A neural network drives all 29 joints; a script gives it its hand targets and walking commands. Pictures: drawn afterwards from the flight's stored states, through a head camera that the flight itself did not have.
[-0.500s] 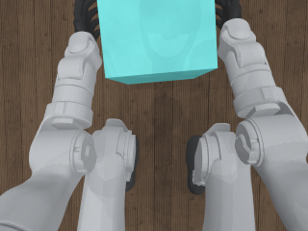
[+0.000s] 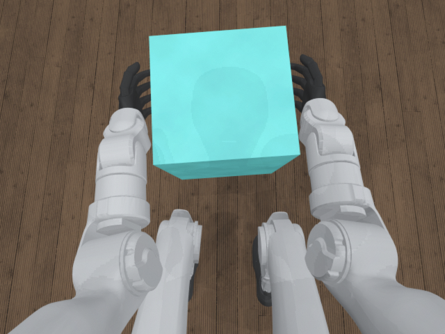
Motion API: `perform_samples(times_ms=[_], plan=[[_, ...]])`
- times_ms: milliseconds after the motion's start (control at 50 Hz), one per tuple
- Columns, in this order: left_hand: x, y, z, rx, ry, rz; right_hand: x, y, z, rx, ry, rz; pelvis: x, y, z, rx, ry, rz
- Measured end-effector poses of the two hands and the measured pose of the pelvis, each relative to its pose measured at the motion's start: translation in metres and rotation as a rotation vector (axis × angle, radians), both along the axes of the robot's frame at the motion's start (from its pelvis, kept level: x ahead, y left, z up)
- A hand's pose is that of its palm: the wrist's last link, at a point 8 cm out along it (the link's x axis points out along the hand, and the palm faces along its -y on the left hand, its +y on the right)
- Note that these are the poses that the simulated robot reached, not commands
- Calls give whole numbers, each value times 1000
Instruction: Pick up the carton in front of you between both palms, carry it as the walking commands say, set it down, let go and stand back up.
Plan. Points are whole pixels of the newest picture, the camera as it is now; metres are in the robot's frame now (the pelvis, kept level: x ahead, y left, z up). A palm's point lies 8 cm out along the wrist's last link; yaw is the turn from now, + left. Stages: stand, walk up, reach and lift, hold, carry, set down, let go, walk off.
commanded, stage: reach and lift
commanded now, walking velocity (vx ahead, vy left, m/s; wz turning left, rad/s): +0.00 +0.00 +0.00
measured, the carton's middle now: (222, 119) +0.49 +0.02 -0.12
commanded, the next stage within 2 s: none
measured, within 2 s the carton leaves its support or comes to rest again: neither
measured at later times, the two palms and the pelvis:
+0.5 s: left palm (87, 86) +0.43 +0.16 +0.11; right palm (371, 83) +0.44 -0.14 +0.11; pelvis +0.05 +0.00 +0.14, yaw +0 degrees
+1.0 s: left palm out of the picture +0.40 +0.15 +0.26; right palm out of the picture +0.40 -0.15 +0.26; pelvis +0.09 +0.00 +0.26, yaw +0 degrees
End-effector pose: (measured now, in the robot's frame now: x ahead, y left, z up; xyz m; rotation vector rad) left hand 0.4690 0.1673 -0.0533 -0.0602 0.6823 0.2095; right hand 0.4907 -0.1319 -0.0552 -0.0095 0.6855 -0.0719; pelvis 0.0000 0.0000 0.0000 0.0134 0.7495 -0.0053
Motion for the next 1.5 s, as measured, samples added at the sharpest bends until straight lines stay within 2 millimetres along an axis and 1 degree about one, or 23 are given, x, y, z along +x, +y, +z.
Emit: perform_samples(times_ms=[160,380,580,780,940,1100,1160,1200,1340,1500], plan=[[-9,-6,50,-5,-2,-15,-16,-7,48,11,-1,-26,15,2,41,-3,-46,-6],[-28,-7,124,-9,4,-19,-37,-7,122,15,5,-36,35,1,103,-3,-157,-6],[-43,-10,187,-5,5,-37,-58,-10,185,15,6,-55,54,1,160,-7,-278,-4],[-58,-12,248,-2,2,-53,-76,-13,246,12,2,-68,73,1,213,-9,-429,-8],[-69,-14,296,0,-9,-66,-90,-14,295,7,-8,-75,87,1,247,-12,-571,-4],[-79,-15,340,18,-35,-91,-103,-16,339,-7,-35,-71,92,3,268,-16,-719,-2],[-82,-15,350,25,-33,-102,-107,-17,350,-14,-33,-68,91,4,272,-16,-764,-3],[-83,-16,353,27,-25,-107,-109,-17,353,-17,-25,-68,89,5,273,-16,-786,-4],[-87,-15,353,23,-3,-107,-114,-16,353,-15,-2,-70,80,6,273,-17,-823,-7],[-85,-14,357,21,-17,-100,-110,-16,356,-10,-15,-69,79,6,274,-17,-829,-5]])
